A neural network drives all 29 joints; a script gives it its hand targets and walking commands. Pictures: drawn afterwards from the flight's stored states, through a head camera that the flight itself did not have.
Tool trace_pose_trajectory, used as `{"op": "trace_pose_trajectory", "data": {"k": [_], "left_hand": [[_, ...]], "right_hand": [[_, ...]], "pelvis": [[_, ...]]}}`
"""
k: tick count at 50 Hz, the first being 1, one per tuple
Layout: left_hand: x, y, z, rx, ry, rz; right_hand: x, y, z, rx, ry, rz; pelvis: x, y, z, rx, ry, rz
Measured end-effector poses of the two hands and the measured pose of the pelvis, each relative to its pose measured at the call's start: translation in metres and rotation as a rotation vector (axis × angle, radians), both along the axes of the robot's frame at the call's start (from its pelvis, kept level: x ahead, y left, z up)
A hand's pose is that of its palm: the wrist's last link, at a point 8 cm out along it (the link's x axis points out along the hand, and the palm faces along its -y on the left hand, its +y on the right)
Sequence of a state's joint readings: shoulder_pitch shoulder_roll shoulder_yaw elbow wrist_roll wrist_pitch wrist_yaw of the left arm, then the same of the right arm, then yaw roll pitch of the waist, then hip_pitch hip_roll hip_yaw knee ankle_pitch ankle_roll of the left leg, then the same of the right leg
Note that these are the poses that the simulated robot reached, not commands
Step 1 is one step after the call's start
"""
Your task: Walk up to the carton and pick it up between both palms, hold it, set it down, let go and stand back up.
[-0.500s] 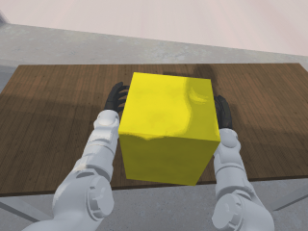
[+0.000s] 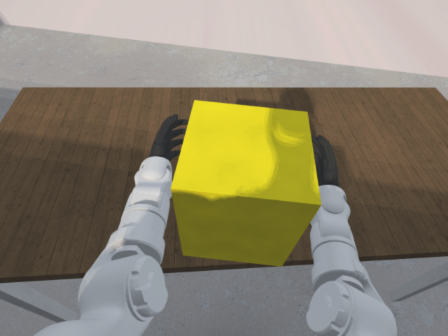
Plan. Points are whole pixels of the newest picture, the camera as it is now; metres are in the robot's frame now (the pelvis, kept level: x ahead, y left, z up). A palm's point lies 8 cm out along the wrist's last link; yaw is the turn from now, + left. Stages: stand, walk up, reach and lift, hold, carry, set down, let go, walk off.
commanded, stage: set down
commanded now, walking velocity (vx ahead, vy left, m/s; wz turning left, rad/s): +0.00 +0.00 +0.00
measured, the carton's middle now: (240, 188) +0.40 -0.06 +0.03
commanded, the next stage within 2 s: none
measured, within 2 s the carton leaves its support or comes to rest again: neither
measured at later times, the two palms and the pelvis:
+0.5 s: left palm (162, 157) +0.43 +0.09 +0.08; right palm (325, 179) +0.38 -0.21 +0.07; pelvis +0.00 +0.00 +0.00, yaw -1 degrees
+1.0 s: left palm (144, 152) +0.45 +0.12 +0.08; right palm (326, 175) +0.40 -0.23 +0.06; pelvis -0.01 +0.00 -0.01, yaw -2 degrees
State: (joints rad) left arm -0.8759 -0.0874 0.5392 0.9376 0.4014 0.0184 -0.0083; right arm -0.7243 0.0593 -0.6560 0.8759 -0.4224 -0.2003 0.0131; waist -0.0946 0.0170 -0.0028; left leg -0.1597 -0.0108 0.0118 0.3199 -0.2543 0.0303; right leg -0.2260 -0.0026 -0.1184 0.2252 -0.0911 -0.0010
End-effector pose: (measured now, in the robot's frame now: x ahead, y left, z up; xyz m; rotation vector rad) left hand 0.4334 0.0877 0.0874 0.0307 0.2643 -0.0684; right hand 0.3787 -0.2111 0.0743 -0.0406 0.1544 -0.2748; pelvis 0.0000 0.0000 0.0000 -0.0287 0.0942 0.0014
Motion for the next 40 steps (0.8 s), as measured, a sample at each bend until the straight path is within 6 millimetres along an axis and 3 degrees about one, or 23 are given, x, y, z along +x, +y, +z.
{"op": "trace_pose_trajectory", "data": {"k": [28,36,40], "left_hand": [[0.002,0.001,-0.004,0.023,-0.025,-0.01],[0.014,-0.002,-0.028,0.105,0.048,-0.013],[0.023,-0.004,-0.03,0.1,0.038,-0.012]], "right_hand": [[0.0,-0.001,-0.001,-0.014,-0.003,0.014],[0.0,-0.003,-0.037,0.044,0.134,0.028],[0.007,-0.003,-0.041,0.052,0.13,0.019]], "pelvis": [[-0.001,-0.002,0.0,0.005,-0.014,-0.021],[-0.005,-0.005,-0.005,0.003,0.102,-0.06],[-0.007,-0.006,-0.01,0.005,0.191,-0.061]]}}
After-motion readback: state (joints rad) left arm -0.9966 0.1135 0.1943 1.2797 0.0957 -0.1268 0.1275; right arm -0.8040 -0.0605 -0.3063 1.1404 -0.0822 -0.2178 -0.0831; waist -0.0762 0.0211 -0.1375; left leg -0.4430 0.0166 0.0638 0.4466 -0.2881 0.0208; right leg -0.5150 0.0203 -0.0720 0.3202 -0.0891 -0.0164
